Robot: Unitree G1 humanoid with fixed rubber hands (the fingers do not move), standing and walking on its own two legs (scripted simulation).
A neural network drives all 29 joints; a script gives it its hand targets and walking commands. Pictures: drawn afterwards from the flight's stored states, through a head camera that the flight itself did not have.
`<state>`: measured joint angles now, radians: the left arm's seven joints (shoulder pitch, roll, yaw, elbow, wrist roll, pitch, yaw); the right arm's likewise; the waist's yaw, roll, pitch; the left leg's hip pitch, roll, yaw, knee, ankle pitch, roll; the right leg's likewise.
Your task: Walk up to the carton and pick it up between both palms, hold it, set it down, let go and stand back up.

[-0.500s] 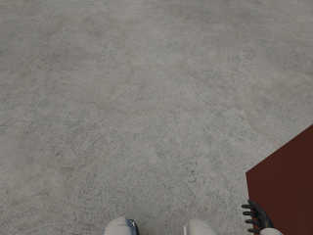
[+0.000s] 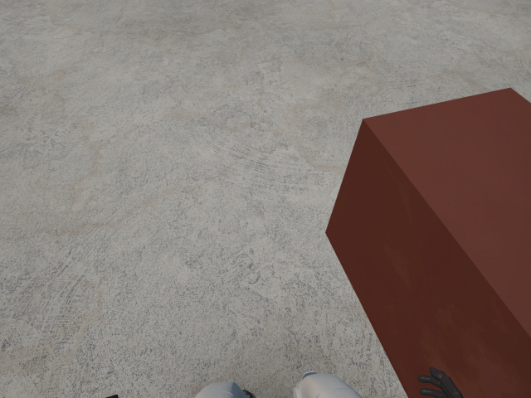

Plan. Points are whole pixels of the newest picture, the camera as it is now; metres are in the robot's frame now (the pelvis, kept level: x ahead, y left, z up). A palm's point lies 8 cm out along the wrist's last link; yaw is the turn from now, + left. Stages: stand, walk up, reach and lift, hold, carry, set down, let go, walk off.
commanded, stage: walk up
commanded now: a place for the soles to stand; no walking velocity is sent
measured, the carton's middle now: out of the picture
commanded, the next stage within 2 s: none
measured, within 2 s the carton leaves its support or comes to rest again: neither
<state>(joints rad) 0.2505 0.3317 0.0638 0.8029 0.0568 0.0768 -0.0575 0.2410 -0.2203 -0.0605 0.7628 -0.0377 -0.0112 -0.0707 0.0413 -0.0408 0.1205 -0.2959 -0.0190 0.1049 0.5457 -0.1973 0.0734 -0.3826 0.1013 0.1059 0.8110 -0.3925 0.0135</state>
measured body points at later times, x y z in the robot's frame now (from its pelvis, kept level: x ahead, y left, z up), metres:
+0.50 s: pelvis -0.04 -0.12 +0.00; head -0.05 -0.14 +0.45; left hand +0.10 +0.12 -0.12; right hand -0.09 -0.42 -0.13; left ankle +0.06 -0.01 -0.69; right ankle -0.08 -0.23 -0.73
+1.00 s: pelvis -0.02 -0.25 -0.02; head -0.01 -0.31 +0.42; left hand +0.26 -0.17 -0.12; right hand -0.20 -0.49 -0.15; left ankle +0.09 -0.11 -0.70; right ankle -0.05 -0.40 -0.73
